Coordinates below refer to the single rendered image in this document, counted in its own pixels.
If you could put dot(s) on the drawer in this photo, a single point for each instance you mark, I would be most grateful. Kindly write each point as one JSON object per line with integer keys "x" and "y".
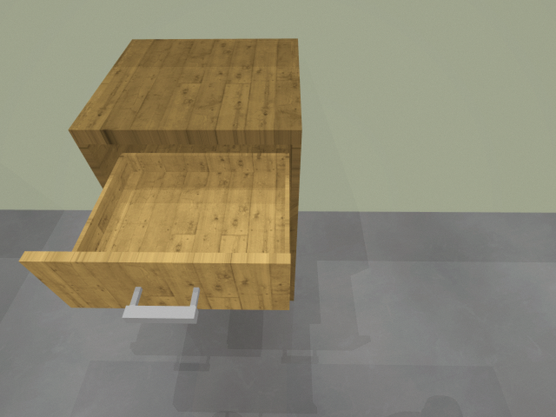
{"x": 172, "y": 222}

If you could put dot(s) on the handle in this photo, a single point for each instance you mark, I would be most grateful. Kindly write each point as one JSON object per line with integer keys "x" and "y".
{"x": 161, "y": 314}

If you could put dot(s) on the cabinet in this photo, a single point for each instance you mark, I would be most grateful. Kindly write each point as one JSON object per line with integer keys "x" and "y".
{"x": 198, "y": 96}

